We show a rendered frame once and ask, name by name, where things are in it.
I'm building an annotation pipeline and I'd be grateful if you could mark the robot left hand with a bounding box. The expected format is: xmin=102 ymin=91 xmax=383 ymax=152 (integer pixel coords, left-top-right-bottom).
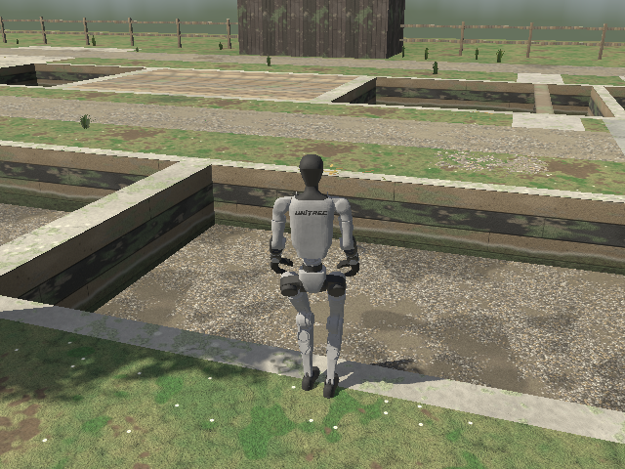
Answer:
xmin=271 ymin=258 xmax=293 ymax=274

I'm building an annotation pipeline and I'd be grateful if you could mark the robot right thigh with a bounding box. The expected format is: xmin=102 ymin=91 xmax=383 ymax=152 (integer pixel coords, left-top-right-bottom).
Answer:
xmin=326 ymin=272 xmax=347 ymax=334

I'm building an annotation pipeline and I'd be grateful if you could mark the right robot upper arm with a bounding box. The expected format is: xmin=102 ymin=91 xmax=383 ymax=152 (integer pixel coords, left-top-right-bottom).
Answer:
xmin=332 ymin=196 xmax=354 ymax=250

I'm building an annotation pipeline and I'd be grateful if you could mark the left robot foot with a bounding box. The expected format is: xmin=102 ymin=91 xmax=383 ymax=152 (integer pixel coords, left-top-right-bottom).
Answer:
xmin=302 ymin=366 xmax=319 ymax=391

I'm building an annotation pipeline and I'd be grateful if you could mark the robot left forearm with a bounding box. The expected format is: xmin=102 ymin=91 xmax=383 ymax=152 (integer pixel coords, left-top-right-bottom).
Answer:
xmin=270 ymin=236 xmax=283 ymax=263

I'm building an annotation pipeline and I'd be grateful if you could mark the robot right forearm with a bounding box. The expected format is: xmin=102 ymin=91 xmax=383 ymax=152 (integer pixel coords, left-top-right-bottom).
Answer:
xmin=344 ymin=236 xmax=359 ymax=265

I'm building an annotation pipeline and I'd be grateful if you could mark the robot right hand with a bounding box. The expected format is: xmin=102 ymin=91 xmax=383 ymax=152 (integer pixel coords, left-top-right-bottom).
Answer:
xmin=337 ymin=260 xmax=359 ymax=277

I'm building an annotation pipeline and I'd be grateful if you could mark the left robot upper arm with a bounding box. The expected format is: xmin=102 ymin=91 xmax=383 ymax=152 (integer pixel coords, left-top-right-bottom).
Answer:
xmin=271 ymin=196 xmax=292 ymax=250

